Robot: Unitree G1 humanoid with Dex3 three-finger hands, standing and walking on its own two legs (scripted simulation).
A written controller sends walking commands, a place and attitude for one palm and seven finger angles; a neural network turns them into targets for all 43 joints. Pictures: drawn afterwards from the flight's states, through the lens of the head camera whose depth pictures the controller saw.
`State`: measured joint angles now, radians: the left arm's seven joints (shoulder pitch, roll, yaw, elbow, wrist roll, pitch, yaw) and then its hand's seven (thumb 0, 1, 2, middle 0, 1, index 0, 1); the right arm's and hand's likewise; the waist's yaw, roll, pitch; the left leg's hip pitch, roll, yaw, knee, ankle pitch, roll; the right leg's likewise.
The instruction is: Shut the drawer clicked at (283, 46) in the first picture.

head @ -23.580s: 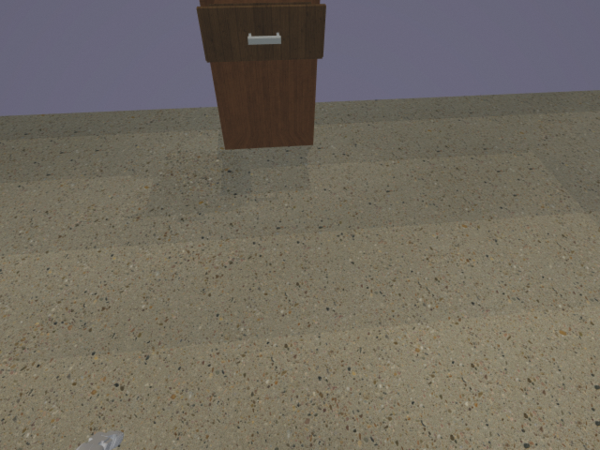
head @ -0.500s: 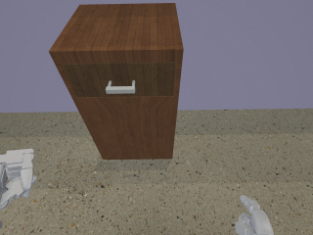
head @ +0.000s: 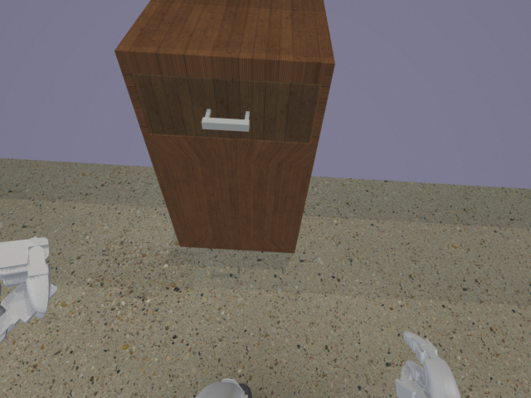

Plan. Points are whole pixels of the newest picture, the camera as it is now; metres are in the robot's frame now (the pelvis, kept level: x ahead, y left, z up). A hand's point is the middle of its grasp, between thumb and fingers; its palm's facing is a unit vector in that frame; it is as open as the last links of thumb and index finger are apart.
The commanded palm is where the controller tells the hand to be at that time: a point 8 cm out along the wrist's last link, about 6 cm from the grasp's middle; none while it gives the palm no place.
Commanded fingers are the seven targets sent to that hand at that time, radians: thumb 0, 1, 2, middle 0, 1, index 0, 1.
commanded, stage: step back with the hand held close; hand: left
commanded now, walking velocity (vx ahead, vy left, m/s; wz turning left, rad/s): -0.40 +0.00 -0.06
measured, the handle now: (226, 119) +0.74 +0.15 -0.04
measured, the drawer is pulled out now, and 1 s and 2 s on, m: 0.00 0.00 0.00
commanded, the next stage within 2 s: stop stepping back and stand still in 0.44 s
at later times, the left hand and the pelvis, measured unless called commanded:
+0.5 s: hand (30, 337) +0.14 +0.22 +0.18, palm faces +0.20 -0.87 -0.44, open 3.2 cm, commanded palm +0.07 +0.28 +0.19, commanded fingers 0.00 0.90 0.90 -1.40 -1.60 -1.40 -1.60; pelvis -0.08 +0.01 -0.01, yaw -5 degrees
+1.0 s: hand out of the picture +0.04 +0.26 +0.18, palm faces +0.28 -0.84 -0.47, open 3.2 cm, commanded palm -0.01 +0.31 +0.19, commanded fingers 0.00 0.90 0.90 -1.40 -1.60 -1.40 -1.60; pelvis -0.16 +0.04 +0.01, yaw -3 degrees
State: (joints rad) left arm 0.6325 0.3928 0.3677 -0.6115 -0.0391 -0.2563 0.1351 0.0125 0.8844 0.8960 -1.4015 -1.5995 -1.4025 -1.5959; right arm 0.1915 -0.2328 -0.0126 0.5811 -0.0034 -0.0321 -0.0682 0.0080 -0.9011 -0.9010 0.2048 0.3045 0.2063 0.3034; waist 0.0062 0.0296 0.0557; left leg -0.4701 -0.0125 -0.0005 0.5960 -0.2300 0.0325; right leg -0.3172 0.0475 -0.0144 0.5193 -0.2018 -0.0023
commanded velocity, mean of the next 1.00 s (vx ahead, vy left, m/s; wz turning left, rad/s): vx -0.13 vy -0.01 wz -0.01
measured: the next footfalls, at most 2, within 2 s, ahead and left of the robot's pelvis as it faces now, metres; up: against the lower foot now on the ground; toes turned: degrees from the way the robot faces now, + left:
right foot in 0.32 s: -0.13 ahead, -0.05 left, +0.00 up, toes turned -5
left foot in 0.74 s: -0.06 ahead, +0.14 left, +0.00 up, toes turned -2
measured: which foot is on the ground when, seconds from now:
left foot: down 0.00-0.56, up 0.58-0.72, down 0.74-1.00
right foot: down 0.00-0.06, up 0.08-0.30, down 0.32-1.00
